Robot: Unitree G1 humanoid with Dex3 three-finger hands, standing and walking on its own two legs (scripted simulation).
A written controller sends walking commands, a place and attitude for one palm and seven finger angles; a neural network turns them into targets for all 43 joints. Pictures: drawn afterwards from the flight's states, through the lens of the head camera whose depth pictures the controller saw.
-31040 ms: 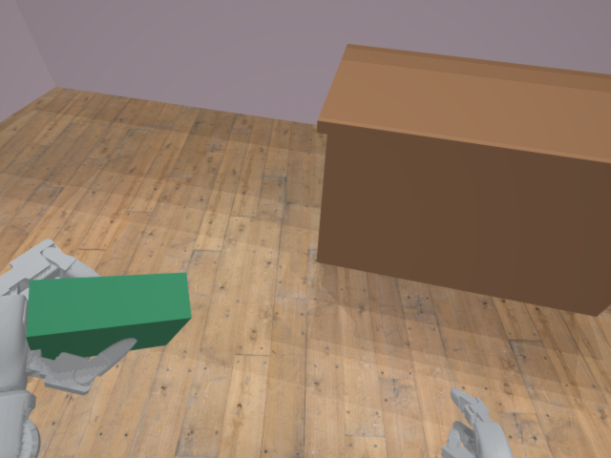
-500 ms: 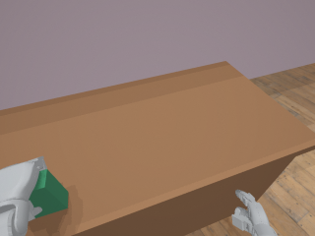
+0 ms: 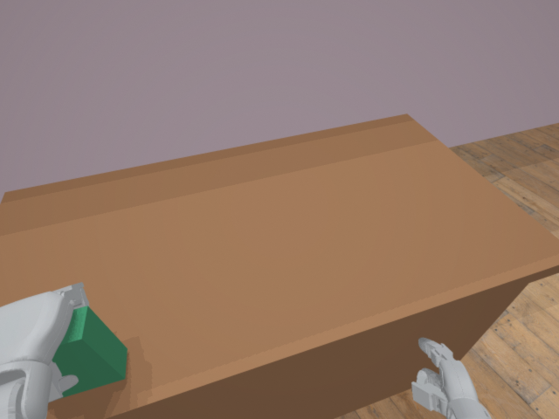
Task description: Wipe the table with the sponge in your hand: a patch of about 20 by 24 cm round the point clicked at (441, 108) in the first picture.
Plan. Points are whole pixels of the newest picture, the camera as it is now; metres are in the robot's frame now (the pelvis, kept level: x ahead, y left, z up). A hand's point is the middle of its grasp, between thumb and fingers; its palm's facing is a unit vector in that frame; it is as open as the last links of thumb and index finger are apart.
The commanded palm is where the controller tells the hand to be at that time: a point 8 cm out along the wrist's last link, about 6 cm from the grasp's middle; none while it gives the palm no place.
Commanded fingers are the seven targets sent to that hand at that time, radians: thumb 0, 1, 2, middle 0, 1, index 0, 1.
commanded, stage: lift the sponge slowly off the table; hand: left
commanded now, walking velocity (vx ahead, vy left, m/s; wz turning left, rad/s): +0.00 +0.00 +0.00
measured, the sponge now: (70, 363) +0.16 +0.32 +0.01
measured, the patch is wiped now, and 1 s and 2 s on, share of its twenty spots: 0.95 0.95 0.95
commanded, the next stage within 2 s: bring the sponge back beside the body in 1.72 s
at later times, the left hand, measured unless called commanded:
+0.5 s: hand (49, 342) +0.16 +0.32 +0.08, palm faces +0.02 -0.09 -1.00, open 9.3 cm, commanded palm +0.13 +0.32 +0.14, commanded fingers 0.00 0.10 1.30 -1.20 -1.60 -1.20 -1.60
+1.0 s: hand (33, 330) +0.16 +0.32 +0.11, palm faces +0.03 -0.06 -1.00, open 9.3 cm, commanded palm +0.13 +0.32 +0.18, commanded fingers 0.00 0.10 1.30 -1.20 -1.60 -1.20 -1.60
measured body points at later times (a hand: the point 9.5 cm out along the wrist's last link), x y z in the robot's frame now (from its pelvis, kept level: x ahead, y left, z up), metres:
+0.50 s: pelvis -0.01 +0.00 +0.00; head -0.04 -0.02 +0.45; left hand +0.15 +0.32 +0.13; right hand +0.23 -0.20 -0.07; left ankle -0.01 +0.09 -0.74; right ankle -0.02 -0.14 -0.74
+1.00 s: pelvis -0.03 -0.02 +0.01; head -0.05 -0.04 +0.45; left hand +0.15 +0.32 +0.16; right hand +0.23 -0.21 -0.06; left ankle -0.01 +0.09 -0.74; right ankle -0.02 -0.14 -0.74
